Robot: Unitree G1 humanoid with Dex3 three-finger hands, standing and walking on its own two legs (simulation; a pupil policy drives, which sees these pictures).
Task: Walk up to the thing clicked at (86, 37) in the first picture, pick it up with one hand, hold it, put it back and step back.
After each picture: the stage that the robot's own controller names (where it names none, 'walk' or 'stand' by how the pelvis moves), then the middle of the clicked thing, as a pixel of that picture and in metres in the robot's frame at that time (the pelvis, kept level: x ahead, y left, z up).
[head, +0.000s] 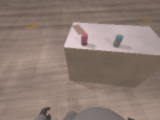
stand; (84, 40) +0.73 +0.09 +0.02
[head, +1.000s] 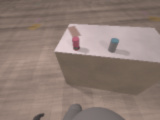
walk; (76, 43) +0.63 +0.18 +0.04
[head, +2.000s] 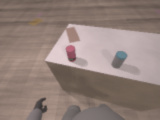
stand; (71, 54) +0.45 +0.17 +0.06
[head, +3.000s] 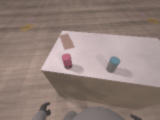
stand; (67, 61) +0.42 +0.19 +0.02
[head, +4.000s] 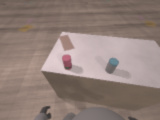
stand; (67, 62) +0.42 +0.18 +0.02
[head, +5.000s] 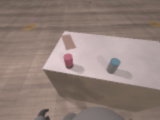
stand; (68, 61) +0.43 +0.18 +0.02
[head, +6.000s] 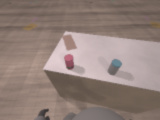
stand; (69, 62) +0.42 +0.17 +0.02
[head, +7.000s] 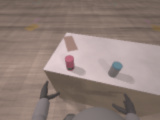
rise first; (69, 63) +0.41 +0.17 +0.02
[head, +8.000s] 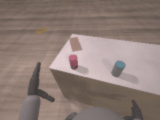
go down; (73, 62) +0.43 +0.17 +0.02
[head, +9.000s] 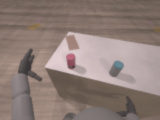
go down; (71, 61) +0.43 +0.16 +0.03
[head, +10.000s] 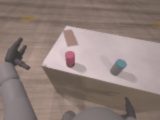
go down; (70, 59) +0.42 +0.15 +0.04
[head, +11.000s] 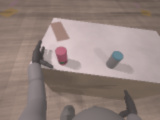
close in; (62, 56) +0.42 +0.17 +0.07
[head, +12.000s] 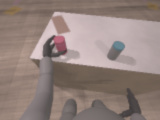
close; (61, 45) +0.48 +0.18 +0.09
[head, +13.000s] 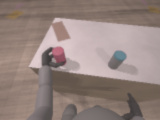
lift; (59, 56) +0.40 +0.18 +0.08
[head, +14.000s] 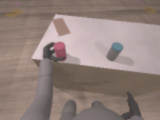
lift; (60, 52) +0.43 +0.18 +0.09
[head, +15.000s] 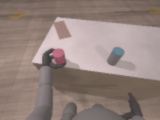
lift; (60, 58) +0.39 +0.19 +0.08
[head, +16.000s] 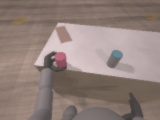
lift; (61, 62) +0.37 +0.18 +0.08
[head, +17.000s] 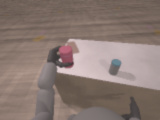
lift; (67, 57) +0.31 +0.15 +0.23
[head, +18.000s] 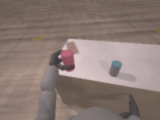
hold; (68, 60) +0.32 +0.14 +0.19
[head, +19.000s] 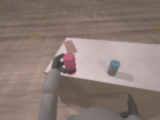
crouch; (70, 64) +0.31 +0.13 +0.16
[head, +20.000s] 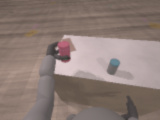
crouch; (64, 52) +0.39 +0.16 +0.18
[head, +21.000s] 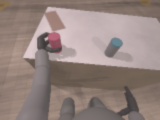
lower; (55, 43) +0.48 +0.18 +0.10
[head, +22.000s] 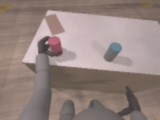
lower; (56, 47) +0.46 +0.19 +0.09
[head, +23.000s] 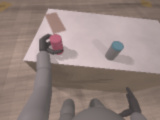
lower; (57, 45) +0.47 +0.18 +0.10
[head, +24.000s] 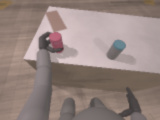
lower; (57, 43) +0.48 +0.18 +0.10
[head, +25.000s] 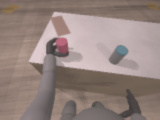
open; (63, 48) +0.46 +0.16 +0.09
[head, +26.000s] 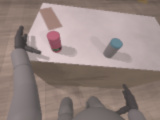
sink last; (55, 42) +0.48 +0.18 +0.10
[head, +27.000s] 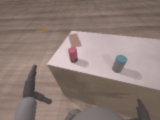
sink last; (73, 55) +0.47 +0.18 +0.07
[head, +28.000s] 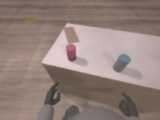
stand; (71, 53) +0.45 +0.16 +0.07
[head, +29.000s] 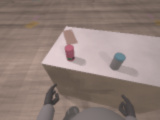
stand; (70, 53) +0.47 +0.17 +0.07
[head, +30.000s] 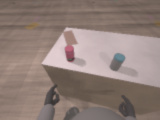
stand; (69, 54) +0.47 +0.17 +0.07
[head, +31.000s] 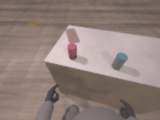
stand; (72, 52) +0.48 +0.16 +0.07
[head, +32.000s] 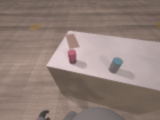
stand; (72, 57) +0.48 +0.16 +0.02
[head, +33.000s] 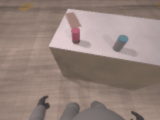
walk; (75, 36) +0.60 +0.14 +0.04
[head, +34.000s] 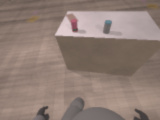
walk; (74, 26) +0.85 +0.23 +0.04
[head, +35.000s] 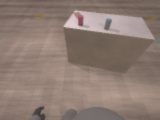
stand; (80, 20) +1.08 +0.17 +0.03
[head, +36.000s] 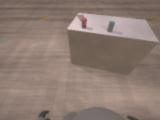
stand; (84, 23) +1.08 +0.13 +0.02
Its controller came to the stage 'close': yes
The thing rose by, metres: 0.20
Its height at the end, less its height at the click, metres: +0.00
